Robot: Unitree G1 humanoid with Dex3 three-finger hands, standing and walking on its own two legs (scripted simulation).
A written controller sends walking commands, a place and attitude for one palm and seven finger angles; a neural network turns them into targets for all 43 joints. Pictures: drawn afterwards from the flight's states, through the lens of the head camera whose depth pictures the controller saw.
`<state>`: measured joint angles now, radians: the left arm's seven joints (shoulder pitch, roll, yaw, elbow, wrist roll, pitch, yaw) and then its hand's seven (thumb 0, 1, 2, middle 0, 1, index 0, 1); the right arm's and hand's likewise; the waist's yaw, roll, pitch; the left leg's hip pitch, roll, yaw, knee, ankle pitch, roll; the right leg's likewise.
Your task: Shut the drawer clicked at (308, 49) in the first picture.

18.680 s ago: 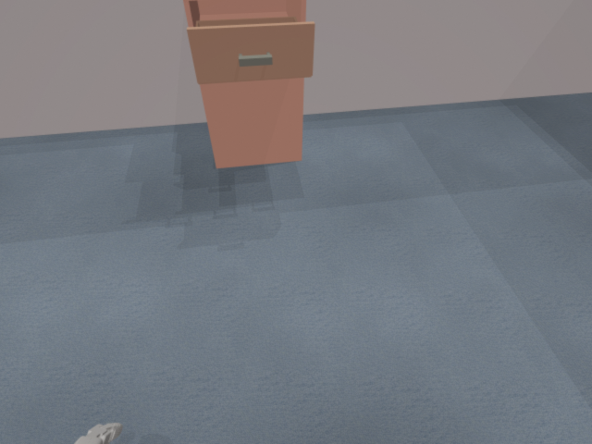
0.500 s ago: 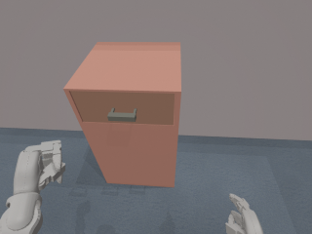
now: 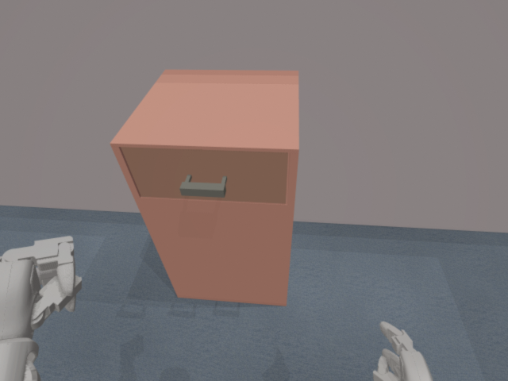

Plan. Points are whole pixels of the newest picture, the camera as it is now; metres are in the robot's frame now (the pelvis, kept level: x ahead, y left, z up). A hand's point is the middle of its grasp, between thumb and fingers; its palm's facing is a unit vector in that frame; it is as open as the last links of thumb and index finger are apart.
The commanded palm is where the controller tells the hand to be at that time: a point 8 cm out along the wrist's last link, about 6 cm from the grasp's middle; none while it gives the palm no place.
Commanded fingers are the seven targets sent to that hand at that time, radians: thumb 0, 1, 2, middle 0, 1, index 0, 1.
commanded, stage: step back with the hand held close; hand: left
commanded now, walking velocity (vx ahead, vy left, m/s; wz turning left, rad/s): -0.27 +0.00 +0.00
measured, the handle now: (204, 184) +0.58 +0.21 -0.06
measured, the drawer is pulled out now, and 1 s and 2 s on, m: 0.00 0.00 0.00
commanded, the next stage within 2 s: stop stepping back and stand still in 1.32 s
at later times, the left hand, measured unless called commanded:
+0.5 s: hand (34, 303) +0.15 +0.27 +0.16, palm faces +0.33 -0.80 -0.51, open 3.2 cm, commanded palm +0.09 +0.30 +0.17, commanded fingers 0.00 0.90 0.90 -1.40 -1.60 -1.40 -1.60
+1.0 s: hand out of the picture +0.08 +0.28 +0.17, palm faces +0.39 -0.76 -0.52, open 3.2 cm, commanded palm +0.01 +0.31 +0.17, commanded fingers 0.00 0.90 0.90 -1.40 -1.60 -1.40 -1.60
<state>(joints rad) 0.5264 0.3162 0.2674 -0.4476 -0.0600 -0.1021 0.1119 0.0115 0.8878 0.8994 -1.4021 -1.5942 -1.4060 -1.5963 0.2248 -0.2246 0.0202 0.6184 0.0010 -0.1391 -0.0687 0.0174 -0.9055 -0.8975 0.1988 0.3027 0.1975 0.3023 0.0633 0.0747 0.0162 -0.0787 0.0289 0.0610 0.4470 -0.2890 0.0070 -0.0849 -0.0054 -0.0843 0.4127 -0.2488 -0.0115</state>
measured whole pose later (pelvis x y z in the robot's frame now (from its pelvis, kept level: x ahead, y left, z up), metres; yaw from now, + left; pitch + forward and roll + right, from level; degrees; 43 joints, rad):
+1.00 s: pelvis -0.11 +0.02 -0.01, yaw +0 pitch +4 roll -2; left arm 0.64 0.43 0.47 -0.62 -0.02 -0.30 0.15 0.01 0.89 0.90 -1.40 -1.59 -1.41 -1.60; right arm 0.23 -0.19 -0.01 0.58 -0.02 -0.11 -0.07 0.02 -0.90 -0.90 0.20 0.30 0.20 0.30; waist 0.00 -0.01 0.00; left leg -0.49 0.01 0.03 0.56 -0.14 0.05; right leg -0.22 0.07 0.03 0.55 -0.36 0.01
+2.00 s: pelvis -0.34 +0.03 -0.01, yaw -2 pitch -2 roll +1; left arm 0.57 0.37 0.35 -0.54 -0.02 -0.19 0.16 0.01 0.89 0.90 -1.41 -1.59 -1.41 -1.60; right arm 0.28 -0.21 -0.01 0.66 -0.01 -0.14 -0.10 0.02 -0.91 -0.90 0.20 0.30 0.20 0.30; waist -0.03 -0.07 -0.02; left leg -0.26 0.03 0.06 0.56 -0.26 0.00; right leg -0.35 -0.01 -0.05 0.83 -0.47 0.00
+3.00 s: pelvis -0.31 +0.04 +0.00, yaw -2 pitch -1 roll +0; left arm 0.63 0.39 0.35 -0.57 -0.04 -0.21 0.15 0.01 0.89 0.90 -1.40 -1.59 -1.41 -1.60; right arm 0.20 -0.20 0.01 0.60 0.00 -0.08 -0.08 0.02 -0.91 -0.90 0.20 0.30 0.20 0.30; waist 0.00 0.00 0.04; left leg -0.19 0.02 0.08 0.44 -0.24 0.01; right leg -0.20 0.01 -0.07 0.42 -0.21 -0.02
